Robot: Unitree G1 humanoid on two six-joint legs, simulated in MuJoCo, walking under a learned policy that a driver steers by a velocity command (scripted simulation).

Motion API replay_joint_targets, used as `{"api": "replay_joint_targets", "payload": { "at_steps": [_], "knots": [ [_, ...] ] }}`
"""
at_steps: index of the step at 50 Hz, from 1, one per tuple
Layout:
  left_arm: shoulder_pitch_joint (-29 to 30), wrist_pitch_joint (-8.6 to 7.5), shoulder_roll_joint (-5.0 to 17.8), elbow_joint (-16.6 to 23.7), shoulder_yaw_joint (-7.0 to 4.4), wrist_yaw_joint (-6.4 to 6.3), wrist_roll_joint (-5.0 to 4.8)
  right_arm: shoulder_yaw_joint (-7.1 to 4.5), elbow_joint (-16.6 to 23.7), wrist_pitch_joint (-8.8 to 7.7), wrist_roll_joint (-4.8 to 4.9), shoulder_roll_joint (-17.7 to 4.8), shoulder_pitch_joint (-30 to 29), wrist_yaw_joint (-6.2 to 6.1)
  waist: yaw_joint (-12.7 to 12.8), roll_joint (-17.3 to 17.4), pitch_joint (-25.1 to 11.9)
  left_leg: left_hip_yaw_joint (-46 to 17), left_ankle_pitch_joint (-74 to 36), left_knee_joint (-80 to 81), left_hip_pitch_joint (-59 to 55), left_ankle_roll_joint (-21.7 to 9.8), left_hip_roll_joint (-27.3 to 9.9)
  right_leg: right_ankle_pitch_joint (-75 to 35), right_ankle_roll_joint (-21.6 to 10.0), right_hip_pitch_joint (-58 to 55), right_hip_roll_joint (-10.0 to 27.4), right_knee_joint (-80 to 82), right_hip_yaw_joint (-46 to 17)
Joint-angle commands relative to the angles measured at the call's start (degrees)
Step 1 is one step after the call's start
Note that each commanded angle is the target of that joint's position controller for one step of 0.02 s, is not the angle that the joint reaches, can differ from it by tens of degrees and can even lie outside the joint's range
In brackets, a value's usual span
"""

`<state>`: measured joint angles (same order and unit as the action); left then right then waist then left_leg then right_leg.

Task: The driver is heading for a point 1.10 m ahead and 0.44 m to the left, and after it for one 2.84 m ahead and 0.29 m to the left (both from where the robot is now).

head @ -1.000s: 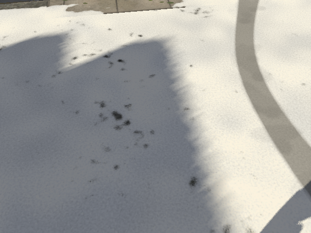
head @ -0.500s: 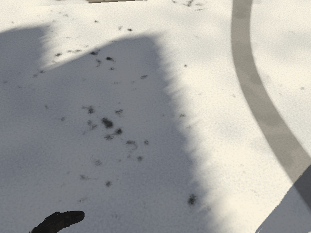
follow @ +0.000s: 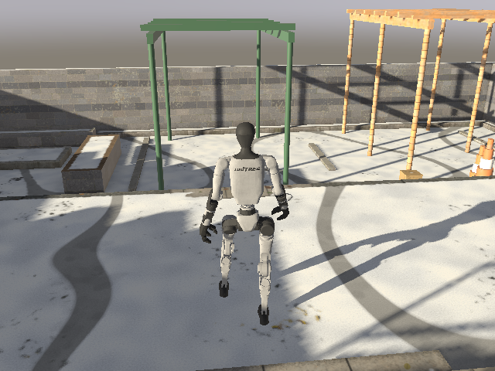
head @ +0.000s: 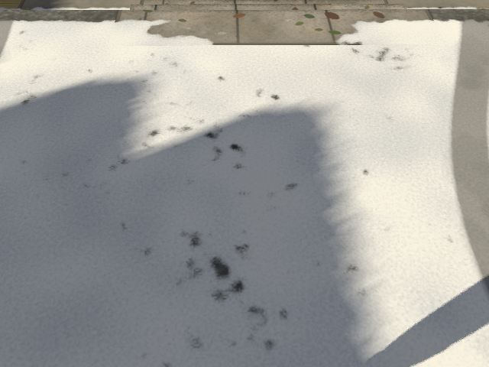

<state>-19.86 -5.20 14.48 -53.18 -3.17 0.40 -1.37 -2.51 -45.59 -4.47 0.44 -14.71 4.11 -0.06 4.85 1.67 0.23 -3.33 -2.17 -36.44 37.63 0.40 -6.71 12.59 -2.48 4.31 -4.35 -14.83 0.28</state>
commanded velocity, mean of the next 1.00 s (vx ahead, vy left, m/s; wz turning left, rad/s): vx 0.50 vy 0.00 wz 0.19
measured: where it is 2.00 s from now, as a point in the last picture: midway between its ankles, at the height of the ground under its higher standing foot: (186, 200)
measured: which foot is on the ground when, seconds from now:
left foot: up 0.00-0.08, down 0.10-0.66, up 0.68-1.00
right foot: down 0.00-0.12, up 0.14-0.64, down 0.66-1.00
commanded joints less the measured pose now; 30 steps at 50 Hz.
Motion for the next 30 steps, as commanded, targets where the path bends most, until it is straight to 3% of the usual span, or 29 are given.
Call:
{"api": "replay_joint_targets", "payload": {
  "at_steps": [1, 3, 4, 5, 6, 7, 8, 9, 10, 11, 13, 17, 22, 27, 30],
  "knots": [
    [0.4, -0.51, 9.4, 2.2, -1.8, -0.22, -0.57, -0.42, 4.9, -0.9, 0.5, -4.1, -5.0, 0.81, -1.1, -4.2, 2.4, 1.4, 1.5, 4.5, -6.4, -0.9, 1.7, -3.8, -9.1, 4.4, 16.6, 3.8, -9.3],
    [0.1, 0.2, 10.2, 1.8, -1.98, -0.19, -0.33, -0.72, 5.2, -1.34, 0.53, -5.3, -3.9, 1.14, -2.4, -5.2, 1.7, 2.4, 6.4, 6.9, -9.6, -2.5, 2.7, -5.8, -7.9, 1.6, 17.8, 0.4, -10.2],
    [0.6, 0.59, 10.2, 1.8, -1.85, -0.2, -0.21, -1.26, 4.4, -1.48, 0.42, -6.3, -0.3, 1.11, -4.7, -5.5, 0.1, 3.8, 8.4, 8.3, -14.7, -3.5, 4.0, -11.5, -6.8, 1.2, 16.9, -3.7, -9.3],
    [0.5, 0.83, 8.5, 1.9, -1.15, -0.19, 0.19, -2.66, 2.0, -1.65, 0.33, -9.1, 8.1, 0.8, -8.2, -4.4, -4.8, 3.7, 9.2, 8.6, -25.7, -5.3, 4.3, -19.2, -5.2, 3.0, 13.6, -13.8, -6.5],
    [0.3, 0.74, 5.2, 3.7, 0.21, -0.24, 1.6, -4.02, 0.1, -1.66, -0.2, -14.2, 19.5, 0.41, -11.9, 3.3, -14.3, -8.7, 7.3, 8.3, -42.0, -9.4, -6.7, -9.7, -2.6, 12.4, 9.3, -33.6, -2.1],
    [-5.8, -0.49, 0.2, 4.0, 1.52, 0.02, 0.59, -4.84, -1.5, -1.23, -0.4, -17.6, 22.5, 1.0, -9.2, 19.5, -19.5, -34.3, 20.6, 16.8, -57.8, -17.7, -16.1, 17.6, 0.5, 33.9, 0.5, -50.6, -1.0],
    [-3.5, -1.29, 6.8, 3.3, 0.14, 0.05, -0.34, -3.23, -0.6, -1.35, -0.05, -11.6, 21.4, 1.36, -10.6, 11.8, -16.9, -37.2, 27.2, 20.1, -56.2, -16.5, -15.2, 18.8, 0.0, 40.2, 3.4, -57.9, -7.4],
    [1.6, -1.7, 9.2, 4.7, -0.53, 0.16, -1.02, -2.36, 0.5, -1.52, -0.1, -9.2, 16.8, 1.32, -10.1, 7.5, -10.2, -29.1, 24.4, 20.2, -49.7, -14.2, -13.6, 13.1, -1.1, 42.9, 6.2, -58.6, -6.8],
    [4.1, -1.57, 8.3, 5.1, -0.4, -0.21, -0.54, -1.9, 1.5, -1.53, -0.46, -8.3, 12.5, 1.4, -8.3, 3.0, -6.9, -22.7, 17.4, 21.1, -42.7, -13.2, -11.3, 7.7, -0.9, 40.6, 9.0, -56.6, -5.2],
    [5.6, -1.26, 7.6, 5.5, -0.57, -0.45, 0.38, -1.58, 1.7, -1.56, -0.69, -7.0, 10.2, 1.56, -7.1, 1.8, -4.0, -18.4, 11.8, 22.7, -37.5, -13.0, -9.2, 4.4, -0.5, 38.9, 10.5, -53.2, -4.9],
    [4.6, -0.13, 6.0, 5.4, -0.6, -0.5, 0.54, -1.22, 1.3, -1.98, -1.0, -5.6, 9.6, 1.83, -5.0, 3.3, -3.4, -13.2, 5.1, 25.4, -33.1, -12.6, -6.7, 1.1, 0.0, 34.2, 11.8, -49.7, -4.7],
    [8.9, 0.94, 4.7, 7.1, -0.5, -0.63, 1.22, -1.78, -0.9, -2.08, -0.48, -7.5, 12.9, 1.13, -5.0, 1.3, -1.1, -7.3, -5.9, 27.6, -33.1, -13.2, -6.1, -5.5, 2.0, 37.8, 12.0, -41.3, -3.8],
    [18.0, 0.54, 3.0, 9.8, 0.2, 0.17, 0.95, -1.65, -3.1, -1.27, -0.09, -8.0, 16.6, 0.08, -7.4, 2.1, 1.3, -1.3, -4.8, 29.1, -32.8, -11.0, -3.5, -17.8, 2.5, 35.1, 10.3, -25.2, -1.8],
    [27.1, -0.36, 3.2, 13.4, 0.59, 1.5, 0.51, -1.74, -6.2, -0.07, 0.5, -8.5, 22.1, -0.26, -9.8, 1.7, 4.5, -3.7, -4.0, 26.3, -39.4, -11.5, -6.1, -16.1, 1.6, 35.9, 8.2, -16.6, -1.4],
    [26.4, -1.39, 5.0, 14.0, 0.13, 2.29, 0.52, -2.37, -6.3, 0.78, 0.68, -9.9, 21.4, -0.92, -7.7, 2.7, 3.7, -6.2, -7.9, 22.2, -41.9, -10.7, -7.7, -11.4, 0.4, 31.0, 6.9, -12.9, -1.8]
  ]
}}
Velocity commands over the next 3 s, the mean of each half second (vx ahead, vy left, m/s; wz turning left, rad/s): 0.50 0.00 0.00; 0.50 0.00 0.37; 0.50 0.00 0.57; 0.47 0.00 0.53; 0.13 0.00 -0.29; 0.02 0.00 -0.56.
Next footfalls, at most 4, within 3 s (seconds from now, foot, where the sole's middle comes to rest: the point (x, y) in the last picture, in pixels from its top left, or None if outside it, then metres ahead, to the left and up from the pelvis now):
0.10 left None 0.23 0.15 -0.78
0.66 right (297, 350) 0.54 -0.08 -0.78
1.20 left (196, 271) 0.75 0.23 -0.78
1.70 right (223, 186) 1.10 0.19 -0.78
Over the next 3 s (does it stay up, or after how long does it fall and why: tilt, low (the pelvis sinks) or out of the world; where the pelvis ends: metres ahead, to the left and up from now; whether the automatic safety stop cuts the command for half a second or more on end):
stays up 1.10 0.36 -0.01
